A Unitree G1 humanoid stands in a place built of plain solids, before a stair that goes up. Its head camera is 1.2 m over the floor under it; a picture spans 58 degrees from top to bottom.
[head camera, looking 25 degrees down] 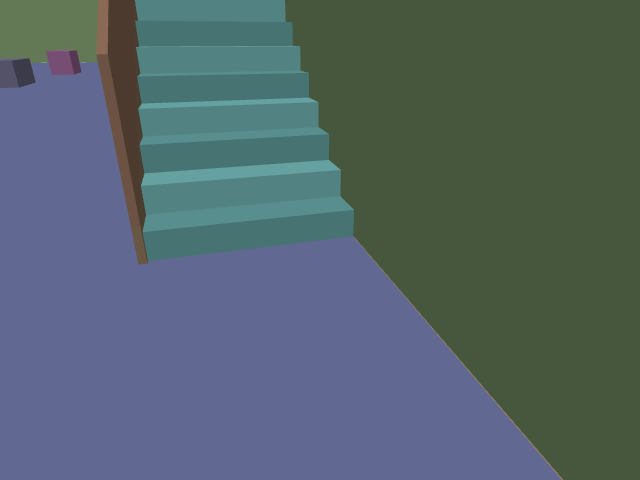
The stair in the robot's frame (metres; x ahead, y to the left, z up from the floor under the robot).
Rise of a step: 0.19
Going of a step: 0.28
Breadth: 1.30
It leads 16 degrees to the left of straight ahead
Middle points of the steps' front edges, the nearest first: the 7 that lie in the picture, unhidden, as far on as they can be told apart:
2.45 0.40 0.19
2.72 0.48 0.38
2.99 0.55 0.57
3.26 0.63 0.76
3.53 0.71 0.95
3.80 0.79 1.14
4.07 0.86 1.33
